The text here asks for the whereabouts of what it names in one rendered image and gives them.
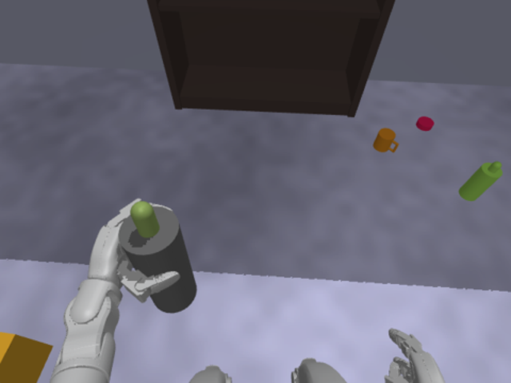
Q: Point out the bookshelf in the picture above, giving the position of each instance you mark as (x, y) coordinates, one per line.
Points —
(278, 56)

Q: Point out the left robot hand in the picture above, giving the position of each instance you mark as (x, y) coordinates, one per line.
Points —
(109, 261)

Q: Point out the left robot arm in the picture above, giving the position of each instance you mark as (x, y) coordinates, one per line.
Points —
(90, 320)

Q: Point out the right robot hand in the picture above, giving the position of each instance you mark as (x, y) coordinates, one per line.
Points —
(422, 367)

